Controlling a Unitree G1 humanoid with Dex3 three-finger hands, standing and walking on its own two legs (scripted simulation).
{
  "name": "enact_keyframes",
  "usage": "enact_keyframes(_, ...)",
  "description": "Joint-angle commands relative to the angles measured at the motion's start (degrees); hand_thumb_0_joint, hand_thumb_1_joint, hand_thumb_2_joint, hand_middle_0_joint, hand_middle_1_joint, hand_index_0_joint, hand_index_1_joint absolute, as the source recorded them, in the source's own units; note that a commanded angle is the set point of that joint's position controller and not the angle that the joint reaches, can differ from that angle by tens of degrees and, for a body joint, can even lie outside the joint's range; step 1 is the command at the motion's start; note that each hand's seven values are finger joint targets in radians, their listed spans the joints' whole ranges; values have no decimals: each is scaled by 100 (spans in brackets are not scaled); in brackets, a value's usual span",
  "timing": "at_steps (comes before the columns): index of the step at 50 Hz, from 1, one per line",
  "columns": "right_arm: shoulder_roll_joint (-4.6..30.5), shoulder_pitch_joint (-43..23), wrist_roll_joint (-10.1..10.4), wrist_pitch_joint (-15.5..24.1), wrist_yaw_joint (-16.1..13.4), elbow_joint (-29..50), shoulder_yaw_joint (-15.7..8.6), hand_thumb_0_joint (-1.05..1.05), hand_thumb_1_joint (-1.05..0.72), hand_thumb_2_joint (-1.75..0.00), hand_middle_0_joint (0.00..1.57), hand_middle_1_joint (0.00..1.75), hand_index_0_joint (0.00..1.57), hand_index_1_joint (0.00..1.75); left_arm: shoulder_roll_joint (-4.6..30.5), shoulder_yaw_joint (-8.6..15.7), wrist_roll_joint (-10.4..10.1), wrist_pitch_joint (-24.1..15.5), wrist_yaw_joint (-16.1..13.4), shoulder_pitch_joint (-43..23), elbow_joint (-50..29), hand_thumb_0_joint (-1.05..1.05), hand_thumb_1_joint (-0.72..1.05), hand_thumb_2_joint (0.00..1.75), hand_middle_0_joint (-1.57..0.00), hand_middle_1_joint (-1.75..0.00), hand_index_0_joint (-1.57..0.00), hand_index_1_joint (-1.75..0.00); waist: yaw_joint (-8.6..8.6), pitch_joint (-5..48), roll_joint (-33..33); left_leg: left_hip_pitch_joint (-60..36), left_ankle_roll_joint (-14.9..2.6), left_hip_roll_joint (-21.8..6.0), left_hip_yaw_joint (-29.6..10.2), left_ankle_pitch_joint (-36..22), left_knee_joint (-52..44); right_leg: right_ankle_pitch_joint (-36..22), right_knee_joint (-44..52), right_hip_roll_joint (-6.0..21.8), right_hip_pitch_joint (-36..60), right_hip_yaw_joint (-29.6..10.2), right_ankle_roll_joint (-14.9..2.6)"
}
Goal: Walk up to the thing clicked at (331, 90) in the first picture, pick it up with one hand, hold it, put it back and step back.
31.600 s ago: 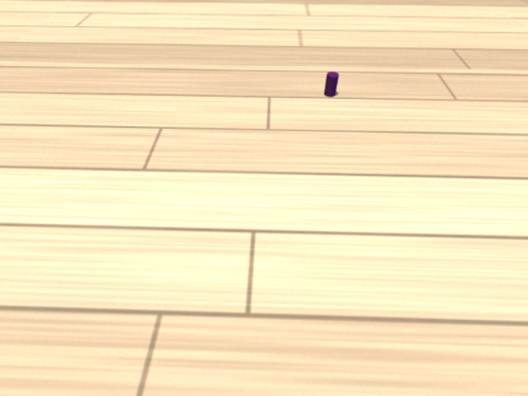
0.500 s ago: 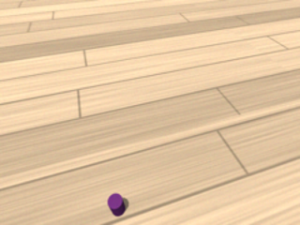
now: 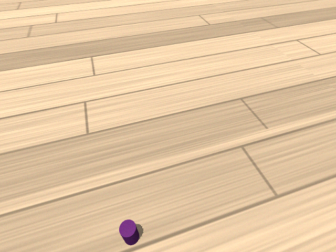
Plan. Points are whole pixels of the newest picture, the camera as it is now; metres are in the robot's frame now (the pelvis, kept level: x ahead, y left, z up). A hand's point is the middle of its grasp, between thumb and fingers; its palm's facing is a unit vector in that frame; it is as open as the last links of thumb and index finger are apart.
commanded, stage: stand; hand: left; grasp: from the side
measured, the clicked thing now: (129, 232) +0.38 +0.22 -0.71
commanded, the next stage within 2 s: step back in 0.42 s
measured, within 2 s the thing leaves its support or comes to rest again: neither
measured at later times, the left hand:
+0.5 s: hand out of the picture +0.08 +0.25 -0.16, palm faces +0.01 -0.94 -0.35, open 7.4 cm
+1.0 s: hand out of the picture +0.04 +0.29 -0.18, palm faces -0.09 -0.93 -0.36, open 7.4 cm
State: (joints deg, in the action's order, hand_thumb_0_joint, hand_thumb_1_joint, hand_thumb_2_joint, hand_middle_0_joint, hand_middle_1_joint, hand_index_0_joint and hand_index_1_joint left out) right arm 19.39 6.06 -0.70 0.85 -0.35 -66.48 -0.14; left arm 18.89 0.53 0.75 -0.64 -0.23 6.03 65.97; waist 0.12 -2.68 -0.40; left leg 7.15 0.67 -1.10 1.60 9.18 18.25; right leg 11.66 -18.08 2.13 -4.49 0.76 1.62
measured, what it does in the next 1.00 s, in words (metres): lifts its right foot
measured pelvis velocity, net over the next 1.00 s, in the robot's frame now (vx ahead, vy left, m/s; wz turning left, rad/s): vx -0.09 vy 0.04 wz -0.05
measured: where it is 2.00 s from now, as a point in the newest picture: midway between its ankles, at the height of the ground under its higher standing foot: outside the picture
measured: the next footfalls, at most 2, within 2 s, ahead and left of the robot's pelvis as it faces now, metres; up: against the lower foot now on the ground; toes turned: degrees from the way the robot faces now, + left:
right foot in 1.16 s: -0.13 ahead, -0.10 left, +0.00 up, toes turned -1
left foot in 1.48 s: -0.19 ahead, +0.14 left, +0.00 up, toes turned -4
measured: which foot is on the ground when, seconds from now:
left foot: down 0.00-1.00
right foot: down 0.00-0.74, up 0.76-1.00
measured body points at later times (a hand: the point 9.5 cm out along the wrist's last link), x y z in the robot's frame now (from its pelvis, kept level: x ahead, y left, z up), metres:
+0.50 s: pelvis -0.01 +0.00 +0.00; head +0.02 -0.01 +0.44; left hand +0.08 +0.30 -0.13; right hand +0.07 -0.30 -0.14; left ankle +0.01 +0.12 -0.75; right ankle -0.02 -0.14 -0.75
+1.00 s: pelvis -0.09 +0.04 -0.02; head -0.01 +0.06 +0.42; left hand +0.04 +0.34 -0.15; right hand -0.03 -0.28 -0.13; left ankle -0.04 +0.12 -0.75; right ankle -0.14 -0.11 -0.67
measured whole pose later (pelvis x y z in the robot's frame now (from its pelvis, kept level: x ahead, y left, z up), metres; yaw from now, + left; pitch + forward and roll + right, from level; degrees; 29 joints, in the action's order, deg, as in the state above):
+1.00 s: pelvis -0.09 +0.04 -0.02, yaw -3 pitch -1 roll -1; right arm 19.5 8.2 -1.2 -0.9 -1.2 -51.4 -2.8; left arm 22.4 3.9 0.7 3.4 -1.2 6.1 49.4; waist 1.1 -11.6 2.1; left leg 18.3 -3.6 0.3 2.5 13.8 33.2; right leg 29.2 -64.7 -5.9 -24.6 -9.1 0.7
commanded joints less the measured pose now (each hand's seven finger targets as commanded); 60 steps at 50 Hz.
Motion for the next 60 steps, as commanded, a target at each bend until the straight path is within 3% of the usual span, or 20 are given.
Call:
enact_keyframes(1,1169,-177,-15,92,-54,302,-217,0,-90,-90,20,30,20,30,1195,197,4,-105,-83,-200,-303,0,90,90,-20,-30,-20,-30,0,441,14,-190,-114,-646,-497,-965,-220,-999,229,594,-22,-393,-186)
enact_keyframes(16,1182,-168,-7,84,-36,335,-220,0,-90,-90,20,30,20,30,1245,215,-5,-128,-75,-123,-338,0,90,90,-20,-30,-20,-30,14,459,39,-246,-139,-647,-489,-907,-205,-1043,279,598,-54,-397,-199)
enact_keyframes(20,1204,-165,-10,101,-51,349,-222,0,-90,-90,20,30,20,30,1242,224,-9,-110,-77,-140,-352,0,90,90,-20,-30,-20,-30,12,532,25,-287,-141,-677,-482,-1145,-171,-1248,214,624,61,-411,-226)
enact_keyframes(21,1414,-374,3,-12,-24,482,-336,0,-90,-90,20,30,20,30,1642,472,-108,-54,-102,-78,-545,0,90,90,-20,-30,-20,-30,-35,-162,115,183,-268,-572,-581,-1796,323,-2022,-295,463,-464,-421,-264)
enact_keyframes(23,1349,-178,59,-77,-18,627,-363,0,-90,-90,20,30,20,30,1562,495,-119,-26,-133,54,-723,0,90,90,-20,-30,-20,-30,13,257,113,139,-359,-595,-493,-2098,631,-2211,-583,475,-287,-381,-383)
enact_keyframes(28,1284,-164,59,-222,12,973,-438,0,-90,-90,20,30,20,30,1723,580,-50,53,-140,-57,-1218,0,90,90,-20,-30,-20,-30,11,706,501,328,-322,-81,-205,-879,1810,-2160,-541,1010,-655,-1018,-981)
enact_keyframes(32,1182,360,8,-340,82,1138,-525,0,-90,-90,20,30,20,30,1923,652,84,116,-152,-587,-1671,0,90,90,-20,-30,-20,-30,178,497,1278,520,-385,268,-326,1895,3145,-1999,-607,1721,-1501,-1405,-1589)
enact_keyframes(34,1188,559,49,-298,98,1188,-533,0,-90,-90,20,30,20,30,1788,599,82,145,-147,-699,-1813,0,90,90,-20,-30,-20,-30,257,395,1176,538,-431,182,-281,1174,2450,-1910,-1099,1338,-1451,-1038,-1266)
enact_keyframes(35,1294,678,26,-251,77,1197,-573,0,-90,-90,20,30,20,30,1700,572,59,178,-140,-685,-1875,0,90,90,-20,-30,-20,-30,282,413,753,519,-478,-71,-441,-410,1717,-1453,-1632,929,-1342,-754,-950)
enact_keyframes(36,1592,693,-64,-202,48,1246,-644,0,-90,-90,20,30,20,30,1425,523,-7,235,-143,-638,-1958,0,90,90,-20,-30,-20,-30,267,340,-298,555,-631,-808,-1375,-1853,788,-495,-2730,130,-1549,-375,-540)
enact_keyframes(37,1903,727,-151,-138,33,1284,-712,0,-90,-90,20,30,20,30,1145,477,-36,297,-174,-515,-1989,0,90,90,-20,-30,-20,-30,194,206,-1105,49,-823,-1495,-2455,-3132,295,2173,-3507,-727,-2431,-508,-383)
enact_keyframes(38,2153,740,-114,-111,6,1391,-776,0,-90,-90,20,30,20,30,1201,501,-19,332,-234,-230,-1958,0,90,90,-20,-30,-20,-30,187,501,-981,-65,-1039,-1812,-2611,-3890,518,2615,-4147,-824,-2378,-1066,-376)
enact_keyframes(40,1955,203,-108,-112,-83,1573,-760,0,-90,-90,20,30,20,30,1302,501,-4,372,-281,-97,-1857,0,90,90,-20,-30,-20,-30,37,605,-779,-34,-957,-1691,-2359,-3196,415,2287,-4909,-848,-2486,-1438,-393)
enact_keyframes(42,1657,-201,-125,-85,-156,1796,-685,0,-90,-90,20,30,20,30,1371,531,-40,363,-253,310,-1741,0,90,90,-20,-30,-20,-30,-230,576,-799,-30,-1188,-1411,-1745,-2882,690,1807,-5269,-747,-2508,-1345,-297)
enact_keyframes(50,1604,583,-79,-74,-188,1968,-718,0,-90,-90,20,30,20,30,1315,638,22,278,-147,97,-2192,0,90,90,-20,-30,-20,-30,284,642,-612,-649,-1538,-1446,-1547,-2827,995,1880,-4154,-593,-2393,-935,-18)
enact_keyframes(53,1714,427,-99,-102,-156,2096,-713,0,-90,-90,20,30,20,30,1279,656,25,260,-102,365,-2146,0,90,90,-20,-30,-20,-30,198,754,-768,-357,-1474,-1433,-1536,-2092,964,1764,-3244,-438,-1879,-598,-50)
enact_keyframes(57,1721,-18,-34,-216,-103,2196,-670,0,-90,-90,20,30,20,30,1185,714,88,195,-62,1211,-1781,0,90,90,-20,-30,-20,-30,-213,924,-711,701,-995,-1238,-1290,-1026,1352,363,-942,-362,-407,-197,-311)
enact_keyframes(58,1560,81,0,-239,-83,2182,-607,0,-90,-90,20,30,20,30,1396,775,168,157,-70,1202,-1818,0,90,90,-20,-30,-20,-30,-193,780,-292,1454,-658,-968,-1160,-216,1545,247,-747,-121,-75,-761,-483)
enact_keyframes(59,1296,150,17,-243,-56,2250,-538,0,-90,-90,20,30,20,30,1799,876,216,123,-61,1057,-1976,0,90,90,-20,-30,-20,-30,-123,523,970,2430,-249,-115,-700,1337,2509,286,-277,983,-45,-2531,-940)
enact_keyframes(60,1281,-189,20,-279,-135,2247,-598,0,-90,-90,20,30,20,30,2349,959,168,147,-50,561,-2165,0,90,90,-20,-30,-20,-30,-328,159,1692,2122,-48,672,-597,2692,4054,-60,147,2073,-1508,-3450,-1970)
